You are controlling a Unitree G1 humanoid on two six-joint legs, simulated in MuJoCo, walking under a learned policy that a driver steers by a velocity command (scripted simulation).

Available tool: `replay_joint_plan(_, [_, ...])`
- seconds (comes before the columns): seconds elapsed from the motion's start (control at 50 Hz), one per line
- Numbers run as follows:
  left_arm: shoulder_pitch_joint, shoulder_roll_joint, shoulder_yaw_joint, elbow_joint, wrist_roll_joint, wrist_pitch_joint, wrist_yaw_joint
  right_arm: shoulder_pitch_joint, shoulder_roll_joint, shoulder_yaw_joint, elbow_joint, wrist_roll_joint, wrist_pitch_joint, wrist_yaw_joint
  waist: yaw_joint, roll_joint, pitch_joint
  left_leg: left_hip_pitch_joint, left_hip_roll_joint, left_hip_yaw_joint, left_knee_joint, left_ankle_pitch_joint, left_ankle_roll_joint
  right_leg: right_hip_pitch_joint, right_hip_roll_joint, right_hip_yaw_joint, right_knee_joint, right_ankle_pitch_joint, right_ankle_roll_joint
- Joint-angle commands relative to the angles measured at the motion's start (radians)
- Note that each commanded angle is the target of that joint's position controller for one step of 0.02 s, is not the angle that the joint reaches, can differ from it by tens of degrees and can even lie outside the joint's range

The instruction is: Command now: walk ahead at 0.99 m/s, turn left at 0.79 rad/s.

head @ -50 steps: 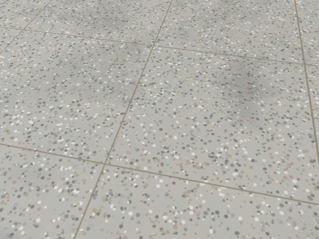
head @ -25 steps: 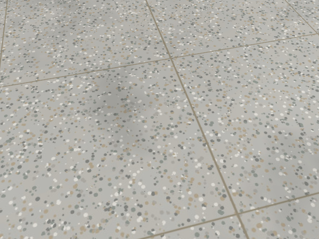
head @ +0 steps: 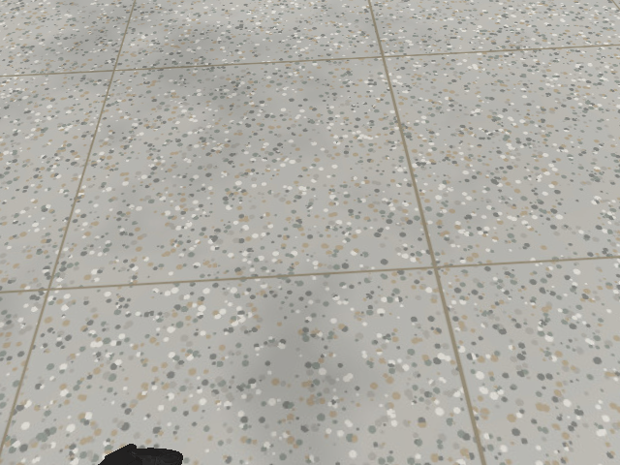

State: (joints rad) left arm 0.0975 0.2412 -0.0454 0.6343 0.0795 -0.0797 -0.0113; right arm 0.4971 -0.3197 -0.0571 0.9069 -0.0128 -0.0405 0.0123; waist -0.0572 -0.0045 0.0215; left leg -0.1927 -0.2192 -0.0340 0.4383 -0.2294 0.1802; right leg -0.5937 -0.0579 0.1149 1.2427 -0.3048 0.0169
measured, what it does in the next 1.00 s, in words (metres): walks ahead, turning left: right foot, then left foot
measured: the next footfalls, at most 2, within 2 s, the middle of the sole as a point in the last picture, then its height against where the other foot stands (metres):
right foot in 0.22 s outside the picture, level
left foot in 0.66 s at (249, 362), level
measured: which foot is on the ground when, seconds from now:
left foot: down 0.00-0.24, up 0.26-0.64, down 0.66-1.00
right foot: up 0.00-0.20, down 0.22-0.64, up 0.66-1.00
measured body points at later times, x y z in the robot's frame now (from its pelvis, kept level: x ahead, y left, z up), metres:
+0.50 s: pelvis +0.47 -0.04 +0.00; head +0.49 -0.03 +0.45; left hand +0.30 +0.21 -0.12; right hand +0.80 -0.17 -0.06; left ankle +0.53 +0.09 -0.65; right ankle +0.41 -0.20 -0.73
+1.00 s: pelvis +0.80 +0.11 +0.00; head +0.81 +0.16 +0.45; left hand +0.74 +0.46 -0.05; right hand +1.12 +0.04 -0.09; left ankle +0.73 +0.13 -0.73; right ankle +1.03 +0.17 -0.70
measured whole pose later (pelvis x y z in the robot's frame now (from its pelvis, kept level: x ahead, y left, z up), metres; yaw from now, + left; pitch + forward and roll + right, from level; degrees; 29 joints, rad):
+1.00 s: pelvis +0.80 +0.11 +0.00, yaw +58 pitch +2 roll +0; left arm -0.01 0.29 0.04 0.56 0.01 -0.08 0.03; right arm 0.22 -0.32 -0.09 0.67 0.04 0.04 -0.05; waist -0.06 -0.04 0.05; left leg -0.27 -0.23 -0.26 0.57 -0.30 0.11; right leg -0.61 0.03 0.20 0.59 -0.03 0.10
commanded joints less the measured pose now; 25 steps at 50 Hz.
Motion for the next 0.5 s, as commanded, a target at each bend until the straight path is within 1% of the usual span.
replay_joint_plan(0.02, [-0.061,0.12,0.015,-0.102,-0.009,0.014,-0.012,-0.101,-0.146,-0.035,-0.105,0.005,-0.048,-0.002,0.077,-0.03,0.132,-0.299,0.232,-0.367,-0.338,-0.01,0.156,0.045,-0.039,-0.089,-0.28,0.122,0.04])
replay_joint_plan(0.04, [-0.117,0.105,0.007,-0.122,-0.024,0.012,-0.017,-0.097,-0.143,-0.039,-0.106,0.011,-0.05,0.0,0.051,-0.007,0.134,-0.315,0.207,-0.338,-0.343,0.034,0.126,0.097,-0.036,-0.101,-0.401,0.225,0.046])
replay_joint_plan(0.06, [-0.158,0.089,0.003,-0.134,-0.036,0.01,-0.019,-0.083,-0.145,-0.043,-0.103,0.019,-0.051,0.004,0.021,0.011,0.123,-0.299,0.195,-0.324,-0.337,0.105,0.097,0.145,-0.023,-0.113,-0.5,0.329,0.044])
replay_joint_plan(0.08, [-0.174,0.084,0.003,-0.137,-0.045,0.009,-0.018,-0.063,-0.151,-0.048,-0.098,0.026,-0.052,0.009,-0.004,0.022,0.097,-0.259,0.199,-0.327,-0.326,0.194,0.076,0.19,-0.003,-0.123,-0.559,0.413,0.039])
replay_joint_plan(0.1, [-0.183,0.092,0.007,-0.139,-0.05,0.008,-0.015,-0.046,-0.163,-0.054,-0.095,0.028,-0.052,0.012,-0.022,0.036,0.072,-0.194,0.211,-0.335,-0.304,0.279,0.062,0.208,0.013,-0.127,-0.601,0.447,0.033])
replay_joint_plan(0.12, [-0.192,0.106,0.013,-0.143,-0.051,0.006,-0.012,-0.031,-0.171,-0.06,-0.091,0.025,-0.049,0.011,-0.036,0.048,0.054,-0.115,0.22,-0.341,-0.267,0.347,0.049,0.207,0.025,-0.123,-0.643,0.44,0.027])
replay_joint_plan(0.14, [-0.192,0.117,0.017,-0.144,-0.05,0.002,-0.008,-0.022,-0.175,-0.064,-0.089,0.022,-0.045,0.006,-0.04,0.055,0.038,-0.041,0.227,-0.349,-0.221,0.406,0.033,0.214,0.037,-0.115,-0.692,0.413,0.022])
replay_joint_plan(0.16, [-0.163,0.135,0.026,-0.135,-0.047,-0.003,-0.001,-0.022,-0.183,-0.067,-0.09,0.019,-0.042,-0.001,-0.027,0.061,0.008,0.018,0.231,-0.357,-0.15,0.505,0.012,0.26,0.057,-0.109,-0.734,0.367,0.016])
replay_joint_plan(0.18, [-0.084,0.173,0.044,-0.111,-0.047,-0.008,0.009,-0.028,-0.204,-0.072,-0.091,0.012,-0.041,-0.005,0.011,0.058,-0.059,0.065,0.231,-0.353,-0.025,0.655,-0.012,0.355,0.085,-0.108,-0.742,0.275,0.003])
replay_joint_plan(0.2, [0.072,0.212,0.066,-0.072,-0.051,-0.014,0.021,-0.064,-0.236,-0.079,-0.098,0.006,-0.043,-0.002,0.106,0.052,-0.156,0.05,0.212,-0.335,0.175,0.7,-0.035,0.529,0.083,-0.104,-0.743,0.2,-0.009])
replay_joint_plan(0.22, [0.293,0.267,0.095,-0.025,-0.042,-0.021,0.039,-0.122,-0.215,-0.074,-0.115,0.002,-0.054,0.0,0.225,0.044,-0.262,-0.093,0.177,-0.311,0.434,0.579,-0.05,0.783,-0.009,-0.036,-0.685,0.076,-0.032])
replay_joint_plan(0.24, [0.48,0.342,0.125,0.005,-0.003,-0.023,0.057,-0.128,-0.052,-0.033,-0.156,0.011,-0.066,-0.006,0.257,-0.17,-0.401,-0.316,0.106,-0.209,0.786,-0.045,-0.048,1.028,-0.296,0.283,-0.733,-0.317,-0.068])
replay_joint_plan(0.26, [0.375,0.406,0.142,0.002,-0.003,-0.008,0.045,-0.032,-0.008,-0.004,-0.222,0.049,-0.059,-0.002,0.131,-0.452,-0.489,-0.533,0.087,-0.117,0.988,-0.275,-0.066,1.065,-0.465,0.823,-0.966,-0.46,-0.159])
replay_joint_plan(0.28, [0.264,0.279,0.13,-0.018,-0.012,-0.001,0.039,-0.125,-0.09,-0.011,-0.186,0.019,-0.036,-0.013,0.14,-0.234,-0.304,-0.623,0.187,-0.086,1.016,-0.15,-0.058,0.924,-0.395,0.698,-0.981,-0.555,-0.158])
replay_joint_plan(0.3, [0.217,0.194,0.111,-0.012,-0.019,0.002,0.035,-0.205,-0.104,-0.016,-0.19,0.001,-0.026,-0.003,0.144,-0.114,-0.173,-0.62,0.225,-0.058,0.958,-0.07,-0.066,0.79,-0.339,0.479,-0.966,-0.375,-0.14])
replay_joint_plan(0.32, [0.219,0.162,0.103,0.012,-0.014,0.003,0.031,-0.253,-0.096,-0.017,-0.193,-0.009,-0.016,0.012,0.136,-0.044,-0.106,-0.596,0.254,-0.05,0.921,-0.048,-0.075,0.697,-0.294,0.332,-0.968,-0.166,-0.124])
replay_joint_plan(0.34, [0.251,0.145,0.097,0.048,-0.018,-0.002,0.034,-0.282,-0.071,-0.014,-0.211,-0.021,-0.004,0.028,0.121,-0.06,-0.064,-0.589,0.277,-0.05,0.901,-0.047,-0.079,0.64,-0.26,0.218,-0.976,-0.04,-0.112])
replay_joint_plan(0.36, [0.279,0.118,0.091,0.084,-0.027,-0.01,0.029,-0.291,-0.042,-0.006,-0.226,-0.023,0.011,0.04,0.102,-0.1,-0.039,-0.588,0.296,-0.044,0.892,-0.048,-0.083,0.604,-0.243,0.139,-0.982,0.06,-0.098])
replay_joint_plan(0.38, [0.305,0.094,0.086,0.113,-0.04,-0.02,0.021,-0.322,-0.019,0.002,-0.247,-0.022,0.024,0.048,0.093,-0.109,-0.023,-0.612,0.308,-0.034,0.894,-0.047,-0.081,0.601,-0.233,0.071,-0.985,0.179,-0.084])
replay_joint_plan(0.4, [0.313,0.086,0.084,0.131,-0.051,-0.028,0.013,-0.356,-0.003,0.01,-0.274,-0.022,0.033,0.053,0.08,-0.103,-0.011,-0.638,0.316,-0.025,0.884,-0.038,-0.08,0.593,-0.234,0.009,-0.997,0.275,-0.075])
replay_joint_plan(0.42, [0.304,0.088,0.085,0.138,-0.057,-0.035,0.008,-0.392,0.002,0.018,-0.301,-0.023,0.037,0.059,0.07,-0.096,0.001,-0.636,0.315,-0.007,0.854,0.002,-0.08,0.564,-0.223,-0.056,-1.018,0.35,-0.067])
replay_joint_plan(0.44, [0.283,0.096,0.087,0.143,-0.057,-0.042,0.007,-0.422,0.005,0.025,-0.326,-0.024,0.038,0.066,0.052,-0.098,0.016,-0.623,0.313,0.01,0.811,0.06,-0.079,0.532,-0.209,-0.122,-1.043,0.404,-0.062])
replay_joint_plan(0.46, [0.265,0.104,0.088,0.148,-0.056,-0.047,0.009,-0.441,0.002,0.029,-0.339,-0.021,0.039,0.072,0.039,-0.097,0.031,-0.605,0.309,0.028,0.762,0.118,-0.079,0.507,-0.185,-0.188,-1.064,0.449,-0.055])
replay_joint_plan(0.48, [0.251,0.12,0.09,0.15,-0.052,-0.052,0.01,-0.472,-0.006,0.034,-0.356,-0.019,0.04,0.078,0.028,-0.091,0.059,-0.588,0.309,0.047,0.683,0.158,-0.076,0.489,-0.177,-0.235,-1.085,0.485,-0.053])
replay_joint_plan(0.5, [0.25,0.131,0.093,0.159,-0.052,-0.054,0.012,-0.514,-0.014,0.038,-0.369,-0.018,0.04,0.085,0.029,-0.061,0.09,-0.558,0.301,0.086,0.585,0.194,-0.069,0.477,-0.163,-0.284,-1.114,0.51,-0.045])
Velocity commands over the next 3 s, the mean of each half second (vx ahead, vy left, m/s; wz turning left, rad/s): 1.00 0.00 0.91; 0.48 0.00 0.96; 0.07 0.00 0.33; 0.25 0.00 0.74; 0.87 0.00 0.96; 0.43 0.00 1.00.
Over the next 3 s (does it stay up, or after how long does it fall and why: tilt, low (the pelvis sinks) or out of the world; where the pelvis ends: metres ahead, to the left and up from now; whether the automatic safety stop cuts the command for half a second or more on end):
stays up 0.58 0.81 0.00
